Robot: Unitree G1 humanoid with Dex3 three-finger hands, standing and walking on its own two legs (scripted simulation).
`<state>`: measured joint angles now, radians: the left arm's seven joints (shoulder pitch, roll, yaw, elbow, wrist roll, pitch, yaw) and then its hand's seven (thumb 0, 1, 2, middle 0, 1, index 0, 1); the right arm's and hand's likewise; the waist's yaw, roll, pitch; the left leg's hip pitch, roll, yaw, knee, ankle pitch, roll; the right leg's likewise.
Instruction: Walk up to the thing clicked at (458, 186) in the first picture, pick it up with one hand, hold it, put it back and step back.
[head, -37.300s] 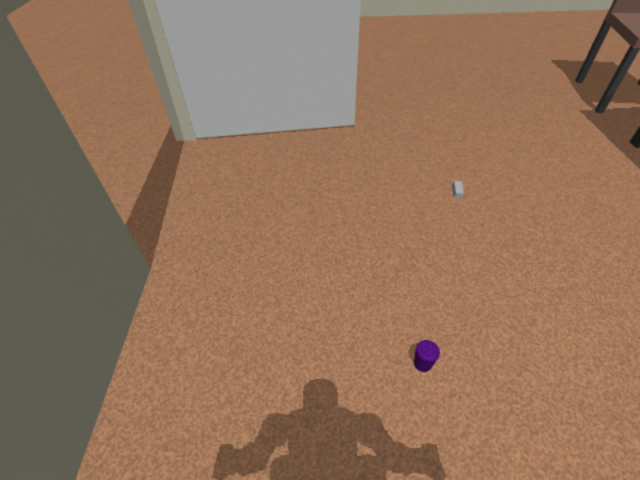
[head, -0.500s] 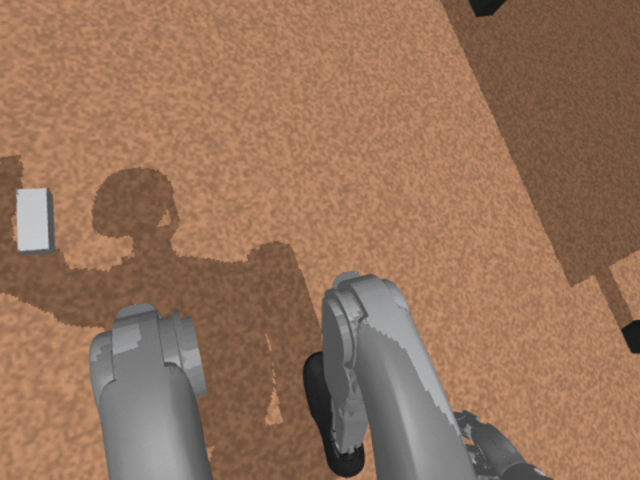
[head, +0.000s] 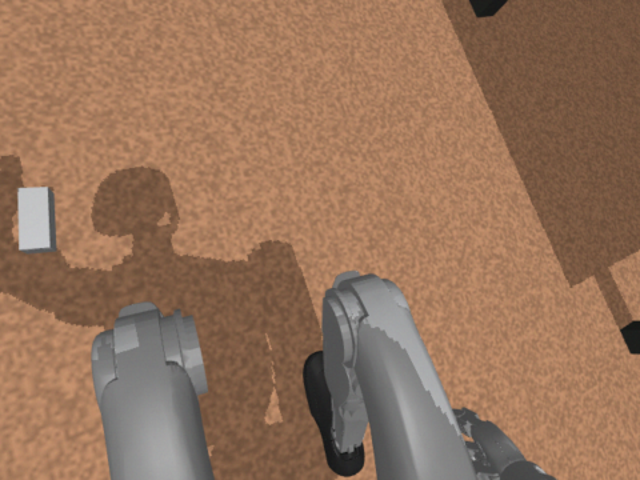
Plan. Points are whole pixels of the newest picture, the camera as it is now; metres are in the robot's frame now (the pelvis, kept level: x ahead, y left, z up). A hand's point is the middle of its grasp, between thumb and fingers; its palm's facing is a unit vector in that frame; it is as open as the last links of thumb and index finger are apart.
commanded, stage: rise first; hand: left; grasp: from above
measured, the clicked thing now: (37, 220) +0.46 +0.35 -0.30
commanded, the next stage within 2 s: none
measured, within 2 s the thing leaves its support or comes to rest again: neither
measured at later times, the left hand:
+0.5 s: hand out of the picture +0.41 +0.39 -0.17, palm faces -0.47 -0.09 -0.88, open 14.3 cm
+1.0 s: hand out of the picture +0.41 +0.39 -0.17, palm faces -0.47 -0.08 -0.88, open 14.3 cm
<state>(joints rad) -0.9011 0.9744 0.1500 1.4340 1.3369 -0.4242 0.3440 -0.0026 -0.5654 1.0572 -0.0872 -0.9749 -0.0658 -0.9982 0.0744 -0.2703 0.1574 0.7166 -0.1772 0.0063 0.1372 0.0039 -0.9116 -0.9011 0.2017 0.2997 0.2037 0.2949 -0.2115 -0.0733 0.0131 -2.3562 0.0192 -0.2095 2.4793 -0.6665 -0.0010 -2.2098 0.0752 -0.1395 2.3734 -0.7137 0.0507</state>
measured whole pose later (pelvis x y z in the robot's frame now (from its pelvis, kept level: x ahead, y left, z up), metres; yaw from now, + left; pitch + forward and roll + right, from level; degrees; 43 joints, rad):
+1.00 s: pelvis +0.00 +0.00 +0.00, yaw +0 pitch +30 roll -12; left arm -0.91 0.98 0.15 1.44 1.35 -0.40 0.36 0.00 -0.56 1.06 -0.09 -0.96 -0.07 -0.99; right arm 0.09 -0.27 0.16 0.71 -0.18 -0.01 0.14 0.00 -0.91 -0.90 0.20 0.30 0.20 0.29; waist -0.22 -0.07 0.01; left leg -2.36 0.01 -0.21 2.48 -0.67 0.00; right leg -2.21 0.07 -0.14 2.38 -0.71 0.05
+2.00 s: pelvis +0.00 +0.00 +0.00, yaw +0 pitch +30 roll -12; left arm -0.92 0.99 0.14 1.45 1.36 -0.43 0.37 0.00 -0.58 1.07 -0.09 -0.94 -0.06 -0.97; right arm 0.08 -0.27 0.17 0.71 -0.18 -0.01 0.14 0.00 -0.91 -0.90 0.20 0.30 0.20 0.29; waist -0.22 -0.08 0.01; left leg -2.36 0.01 -0.22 2.49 -0.67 0.00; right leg -2.21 0.08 -0.14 2.38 -0.71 0.05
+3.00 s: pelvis +0.00 +0.00 +0.00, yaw +0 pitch +30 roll -12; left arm -1.00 0.92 0.05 1.50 1.36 -0.38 0.41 0.00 -0.53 1.04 -0.09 -0.99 -0.08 -1.00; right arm 0.10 -0.27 0.18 0.70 -0.18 -0.03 0.13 0.00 -0.90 -0.89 0.20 0.30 0.20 0.29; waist -0.27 -0.08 0.02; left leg -2.36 0.02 -0.22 2.48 -0.67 -0.01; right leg -2.22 0.08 -0.14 2.37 -0.71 0.05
